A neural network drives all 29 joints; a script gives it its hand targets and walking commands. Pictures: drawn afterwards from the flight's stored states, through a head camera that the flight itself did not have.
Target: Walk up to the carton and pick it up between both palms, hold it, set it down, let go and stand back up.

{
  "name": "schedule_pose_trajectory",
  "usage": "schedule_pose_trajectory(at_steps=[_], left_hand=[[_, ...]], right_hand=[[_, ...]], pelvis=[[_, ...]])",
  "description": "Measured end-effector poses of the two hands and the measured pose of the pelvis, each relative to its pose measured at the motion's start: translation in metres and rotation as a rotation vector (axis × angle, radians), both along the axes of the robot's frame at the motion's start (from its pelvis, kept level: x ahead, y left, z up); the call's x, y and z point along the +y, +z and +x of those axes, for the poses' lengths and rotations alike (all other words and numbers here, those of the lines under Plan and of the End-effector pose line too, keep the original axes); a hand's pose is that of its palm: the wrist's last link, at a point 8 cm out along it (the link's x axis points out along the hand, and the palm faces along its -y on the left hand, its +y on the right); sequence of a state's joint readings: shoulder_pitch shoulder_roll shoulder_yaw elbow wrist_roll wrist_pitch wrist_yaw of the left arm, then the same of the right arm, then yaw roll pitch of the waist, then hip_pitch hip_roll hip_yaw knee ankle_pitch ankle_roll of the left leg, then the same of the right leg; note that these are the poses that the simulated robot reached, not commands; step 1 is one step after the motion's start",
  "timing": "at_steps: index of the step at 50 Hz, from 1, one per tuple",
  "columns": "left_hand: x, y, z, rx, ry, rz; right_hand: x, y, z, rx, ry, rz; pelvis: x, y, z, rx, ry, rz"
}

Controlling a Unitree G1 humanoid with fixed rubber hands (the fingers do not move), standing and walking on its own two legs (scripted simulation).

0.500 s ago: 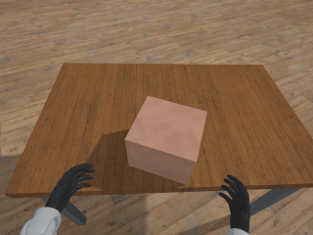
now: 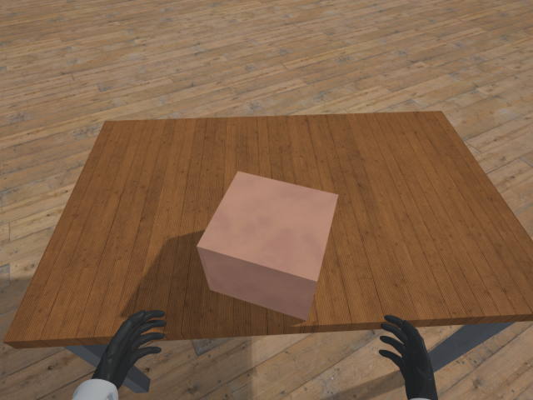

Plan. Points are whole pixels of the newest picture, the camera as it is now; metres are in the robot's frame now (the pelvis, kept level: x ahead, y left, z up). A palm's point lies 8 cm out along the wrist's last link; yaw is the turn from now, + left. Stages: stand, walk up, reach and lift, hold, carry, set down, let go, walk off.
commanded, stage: set down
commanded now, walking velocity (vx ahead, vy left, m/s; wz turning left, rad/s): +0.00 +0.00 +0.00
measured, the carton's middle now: (271, 244) +0.39 +0.02 -0.05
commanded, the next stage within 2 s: let go in 0.84 s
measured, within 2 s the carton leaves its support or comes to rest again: neither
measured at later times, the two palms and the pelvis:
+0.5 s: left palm (130, 387) +0.15 +0.23 -0.07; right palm (440, 399) +0.14 -0.22 -0.07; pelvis -0.01 +0.00 +0.00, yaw -1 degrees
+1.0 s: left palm (142, 380) +0.16 +0.22 -0.08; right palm (445, 393) +0.15 -0.23 -0.07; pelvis -0.01 +0.00 +0.00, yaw -1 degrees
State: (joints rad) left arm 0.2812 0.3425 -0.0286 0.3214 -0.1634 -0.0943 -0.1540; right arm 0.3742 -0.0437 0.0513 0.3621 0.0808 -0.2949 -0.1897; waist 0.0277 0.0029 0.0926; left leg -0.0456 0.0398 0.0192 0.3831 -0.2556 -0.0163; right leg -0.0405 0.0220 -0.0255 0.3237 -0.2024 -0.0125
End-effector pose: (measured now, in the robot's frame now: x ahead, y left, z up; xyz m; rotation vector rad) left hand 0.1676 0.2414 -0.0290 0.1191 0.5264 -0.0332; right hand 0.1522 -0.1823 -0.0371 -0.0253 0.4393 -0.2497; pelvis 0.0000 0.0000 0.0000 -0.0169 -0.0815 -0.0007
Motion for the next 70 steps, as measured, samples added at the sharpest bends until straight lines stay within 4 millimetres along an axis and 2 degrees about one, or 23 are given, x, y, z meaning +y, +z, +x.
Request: schedule_pose_trajectory(at_steps=[11,21,31,36,48,56,68,70], left_hand=[[0.0,-0.016,-0.006,0.102,0.051,0.034],[-0.009,-0.031,-0.011,0.183,0.078,0.058],[-0.019,-0.049,-0.024,0.29,0.11,0.082],[-0.023,-0.049,-0.022,0.297,0.117,0.092],[-0.025,-0.045,-0.005,0.262,0.104,0.099],[-0.025,-0.05,-0.012,0.289,0.105,0.095],[-0.02,-0.047,-0.012,0.276,0.1,0.104],[-0.016,-0.046,-0.014,0.247,0.099,0.119]], right_hand=[[-0.014,-0.018,-0.01,0.1,0.063,-0.026],[-0.035,-0.027,-0.013,0.172,0.111,-0.064],[-0.044,-0.039,-0.014,0.269,0.158,-0.074],[-0.047,-0.042,-0.013,0.287,0.168,-0.079],[-0.052,-0.035,-0.005,0.249,0.16,-0.095],[-0.052,-0.038,-0.011,0.27,0.157,-0.096],[-0.049,-0.037,-0.012,0.252,0.152,-0.089],[-0.051,-0.043,-0.017,0.298,0.151,-0.099]], pelvis=[[-0.003,0.001,-0.002,0.006,-0.003,0.005],[0.0,0.001,-0.007,0.007,-0.012,0.008],[-0.003,0.001,-0.012,0.005,-0.012,0.011],[-0.004,0.001,-0.013,0.015,-0.007,0.012],[-0.004,0.0,-0.008,0.01,-0.01,0.01],[-0.001,0.0,-0.009,0.006,-0.012,0.009],[0.002,-0.001,-0.013,0.009,-0.016,0.01],[0.002,-0.002,-0.013,0.028,-0.012,0.008]])
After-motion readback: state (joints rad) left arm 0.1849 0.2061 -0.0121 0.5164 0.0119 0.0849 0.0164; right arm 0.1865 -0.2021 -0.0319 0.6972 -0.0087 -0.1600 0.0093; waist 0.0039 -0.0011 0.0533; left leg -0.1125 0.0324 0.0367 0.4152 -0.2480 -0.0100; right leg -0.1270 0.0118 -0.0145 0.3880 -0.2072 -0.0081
